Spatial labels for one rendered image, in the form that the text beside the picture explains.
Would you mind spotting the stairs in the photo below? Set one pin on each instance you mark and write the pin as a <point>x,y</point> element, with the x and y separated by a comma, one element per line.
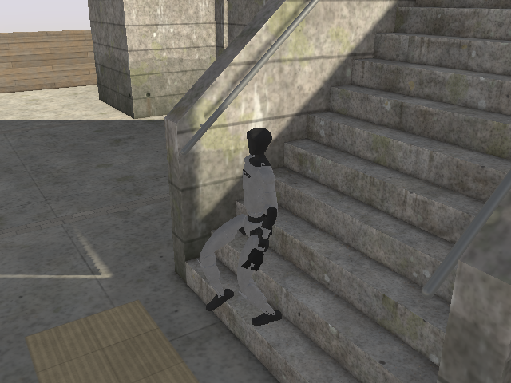
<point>372,201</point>

